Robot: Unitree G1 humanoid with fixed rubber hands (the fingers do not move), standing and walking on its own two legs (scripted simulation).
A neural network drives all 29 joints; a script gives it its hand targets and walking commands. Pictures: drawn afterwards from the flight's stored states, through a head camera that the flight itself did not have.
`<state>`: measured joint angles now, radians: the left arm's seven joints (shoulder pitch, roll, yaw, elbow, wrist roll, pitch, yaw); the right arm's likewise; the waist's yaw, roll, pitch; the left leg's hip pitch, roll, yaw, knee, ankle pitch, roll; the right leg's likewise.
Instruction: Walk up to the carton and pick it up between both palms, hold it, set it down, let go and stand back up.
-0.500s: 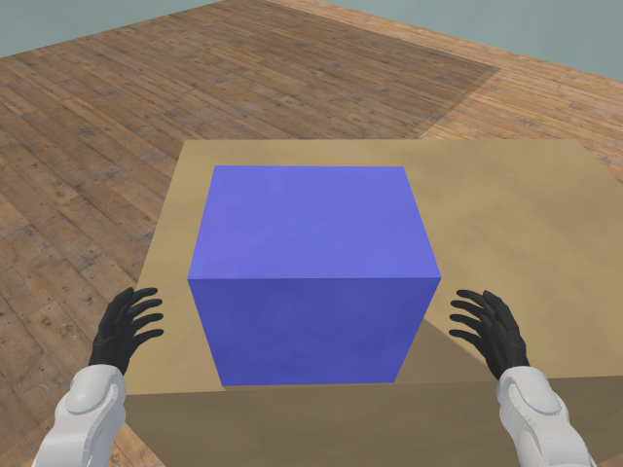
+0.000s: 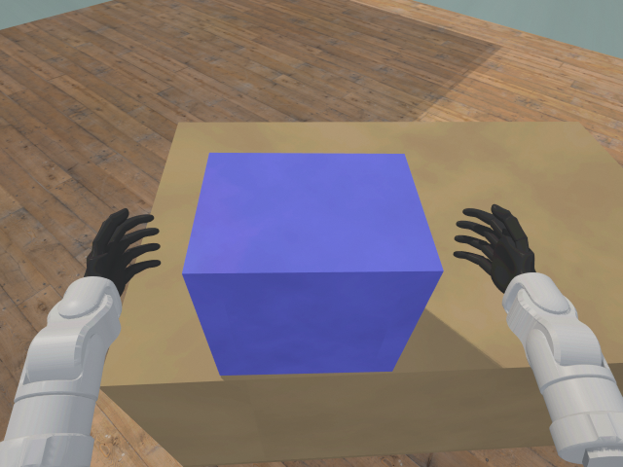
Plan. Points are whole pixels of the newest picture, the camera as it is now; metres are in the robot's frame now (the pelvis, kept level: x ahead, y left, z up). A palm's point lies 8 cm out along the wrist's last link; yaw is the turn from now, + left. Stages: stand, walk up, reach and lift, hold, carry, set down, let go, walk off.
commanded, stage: reach and lift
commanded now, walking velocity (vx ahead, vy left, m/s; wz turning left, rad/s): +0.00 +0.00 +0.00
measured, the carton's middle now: (307, 270) +0.40 +0.00 +0.00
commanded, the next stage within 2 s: none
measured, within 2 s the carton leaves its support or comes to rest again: neither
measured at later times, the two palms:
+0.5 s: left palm (102, 204) +0.39 +0.25 +0.15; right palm (499, 201) +0.40 -0.24 +0.15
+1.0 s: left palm (128, 244) +0.39 +0.24 +0.08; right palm (464, 226) +0.42 -0.22 +0.08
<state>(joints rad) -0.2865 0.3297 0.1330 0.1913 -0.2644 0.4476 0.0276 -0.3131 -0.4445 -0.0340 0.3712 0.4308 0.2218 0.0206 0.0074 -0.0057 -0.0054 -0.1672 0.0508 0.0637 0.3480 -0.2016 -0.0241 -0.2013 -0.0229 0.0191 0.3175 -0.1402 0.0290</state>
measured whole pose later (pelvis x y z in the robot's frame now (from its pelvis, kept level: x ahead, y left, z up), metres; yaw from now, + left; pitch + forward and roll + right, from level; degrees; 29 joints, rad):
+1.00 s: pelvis +0.00 -0.01 -0.01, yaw +2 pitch +9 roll -1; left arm -0.65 0.36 0.04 0.71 -0.26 0.23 0.00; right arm -0.70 -0.39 0.03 0.87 0.39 0.07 -0.01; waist 0.01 0.00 -0.07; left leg -0.38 0.06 0.01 0.44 -0.21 -0.04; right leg -0.38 -0.01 -0.03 0.36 -0.15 0.02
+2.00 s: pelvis -0.03 -0.01 -0.04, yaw +1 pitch +22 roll -1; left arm -0.88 0.21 -0.10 1.33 -0.33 -0.31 0.06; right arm -0.87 -0.27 0.14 1.29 0.42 -0.27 -0.04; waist 0.02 0.01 -0.25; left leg -0.83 0.07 0.00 0.75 -0.30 -0.04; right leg -0.84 -0.01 -0.02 0.69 -0.24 0.02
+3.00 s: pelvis -0.03 -0.01 -0.04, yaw +2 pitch +22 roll -1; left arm -0.89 0.19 -0.04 1.42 -0.27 -0.41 0.07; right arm -0.87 -0.23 0.01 1.28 0.25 -0.26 -0.08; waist 0.00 0.03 -0.24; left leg -0.81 0.05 -0.01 0.72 -0.29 -0.04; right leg -0.81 -0.02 -0.03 0.67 -0.23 0.02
